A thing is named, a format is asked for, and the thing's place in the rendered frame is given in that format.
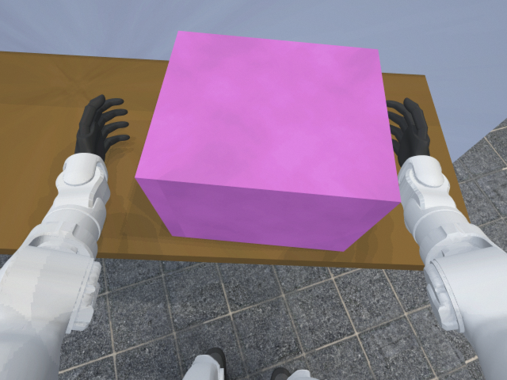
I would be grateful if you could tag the right robot hand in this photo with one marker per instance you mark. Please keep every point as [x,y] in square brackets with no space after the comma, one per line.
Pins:
[412,136]

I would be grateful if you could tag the robot left upper arm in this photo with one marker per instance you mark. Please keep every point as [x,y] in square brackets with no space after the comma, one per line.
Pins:
[47,294]

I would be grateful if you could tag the robot left foot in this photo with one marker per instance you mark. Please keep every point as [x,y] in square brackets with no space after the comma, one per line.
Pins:
[219,356]

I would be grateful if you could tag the table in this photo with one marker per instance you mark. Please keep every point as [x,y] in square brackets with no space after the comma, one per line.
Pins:
[42,99]

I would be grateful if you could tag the left robot hand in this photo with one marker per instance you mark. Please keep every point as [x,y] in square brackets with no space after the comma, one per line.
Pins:
[92,132]

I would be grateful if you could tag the robot right upper arm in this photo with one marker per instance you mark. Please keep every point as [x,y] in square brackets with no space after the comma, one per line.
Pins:
[468,292]

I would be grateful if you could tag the robot right forearm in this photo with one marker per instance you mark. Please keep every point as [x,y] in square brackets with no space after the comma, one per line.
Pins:
[430,213]

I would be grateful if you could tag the carton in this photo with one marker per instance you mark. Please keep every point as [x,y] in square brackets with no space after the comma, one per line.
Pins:
[270,142]

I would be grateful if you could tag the robot left thigh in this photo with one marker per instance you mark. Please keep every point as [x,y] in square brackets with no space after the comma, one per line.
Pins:
[204,371]

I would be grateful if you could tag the robot left forearm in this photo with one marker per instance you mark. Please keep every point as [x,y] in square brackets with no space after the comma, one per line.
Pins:
[75,220]

